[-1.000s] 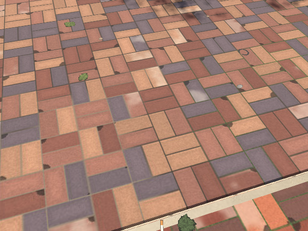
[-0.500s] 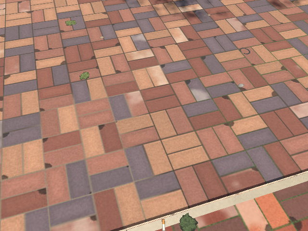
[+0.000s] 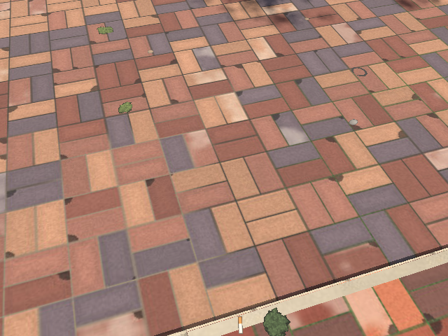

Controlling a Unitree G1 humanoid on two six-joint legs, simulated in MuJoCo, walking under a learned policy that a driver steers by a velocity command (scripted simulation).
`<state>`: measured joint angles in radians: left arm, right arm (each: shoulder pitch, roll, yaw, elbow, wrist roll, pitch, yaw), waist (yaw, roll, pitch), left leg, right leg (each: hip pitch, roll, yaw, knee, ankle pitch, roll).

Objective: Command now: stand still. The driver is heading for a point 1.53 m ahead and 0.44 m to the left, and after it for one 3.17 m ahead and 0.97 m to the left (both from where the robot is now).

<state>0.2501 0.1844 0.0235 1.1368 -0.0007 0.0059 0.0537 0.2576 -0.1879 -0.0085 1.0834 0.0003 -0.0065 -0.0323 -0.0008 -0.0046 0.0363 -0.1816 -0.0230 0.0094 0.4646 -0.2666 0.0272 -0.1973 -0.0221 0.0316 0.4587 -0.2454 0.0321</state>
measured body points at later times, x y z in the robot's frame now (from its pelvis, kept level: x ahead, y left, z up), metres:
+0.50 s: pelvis +0.10 -0.07 -0.01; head +0.11 -0.09 +0.44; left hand +0.10 +0.18 -0.15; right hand +0.19 -0.32 -0.15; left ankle +0.03 +0.08 -0.64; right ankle +0.07 -0.17 -0.74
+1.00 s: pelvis +0.45 -0.01 -0.03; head +0.47 -0.01 +0.42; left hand +0.48 +0.27 -0.13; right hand +0.62 -0.23 -0.15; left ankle +0.49 +0.04 -0.74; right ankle +0.37 -0.20 -0.60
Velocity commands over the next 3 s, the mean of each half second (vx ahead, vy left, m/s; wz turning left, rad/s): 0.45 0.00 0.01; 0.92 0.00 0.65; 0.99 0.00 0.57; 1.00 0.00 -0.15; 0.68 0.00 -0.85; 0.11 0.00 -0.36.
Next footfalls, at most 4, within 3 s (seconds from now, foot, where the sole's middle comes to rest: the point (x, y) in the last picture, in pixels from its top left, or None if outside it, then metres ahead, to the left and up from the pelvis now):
0.40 right None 0.11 -0.18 -0.78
0.88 left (216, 328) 0.53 0.05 -0.78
1.30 right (217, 208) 0.96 0.05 -0.78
1.78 left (92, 169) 1.15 0.54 -0.78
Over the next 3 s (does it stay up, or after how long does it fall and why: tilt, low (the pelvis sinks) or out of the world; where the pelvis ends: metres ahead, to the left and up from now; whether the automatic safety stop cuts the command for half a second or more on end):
stays up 1.64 0.68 -0.01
